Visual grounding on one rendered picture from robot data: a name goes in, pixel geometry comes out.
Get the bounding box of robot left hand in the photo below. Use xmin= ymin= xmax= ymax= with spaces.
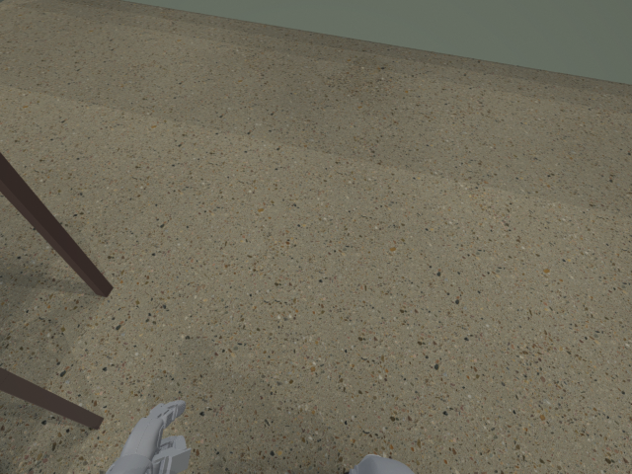
xmin=119 ymin=400 xmax=191 ymax=474

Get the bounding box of left robot forearm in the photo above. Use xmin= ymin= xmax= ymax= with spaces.
xmin=106 ymin=454 xmax=153 ymax=474

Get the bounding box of right robot shin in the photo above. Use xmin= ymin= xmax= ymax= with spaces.
xmin=360 ymin=454 xmax=381 ymax=463

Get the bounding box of table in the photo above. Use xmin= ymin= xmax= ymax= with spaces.
xmin=0 ymin=152 xmax=113 ymax=297

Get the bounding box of chair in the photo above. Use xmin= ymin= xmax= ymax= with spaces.
xmin=0 ymin=367 xmax=104 ymax=430

